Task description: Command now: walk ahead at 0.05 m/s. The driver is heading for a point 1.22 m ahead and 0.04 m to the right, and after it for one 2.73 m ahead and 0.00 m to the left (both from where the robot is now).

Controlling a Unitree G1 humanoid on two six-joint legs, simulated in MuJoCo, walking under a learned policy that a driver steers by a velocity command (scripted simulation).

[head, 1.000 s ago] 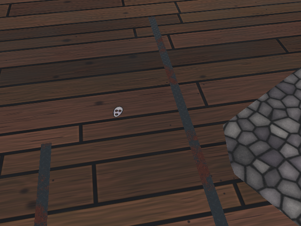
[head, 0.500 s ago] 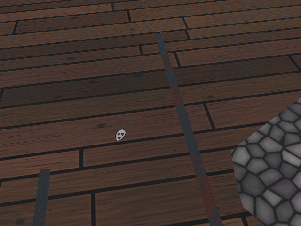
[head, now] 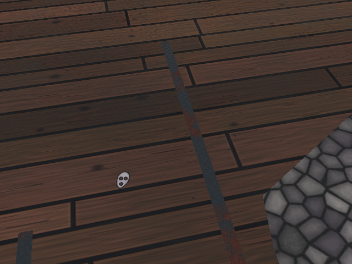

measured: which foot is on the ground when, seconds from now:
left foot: down 0.00-1.00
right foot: up 0.00-0.06, down 0.08-0.56, up 0.58-1.00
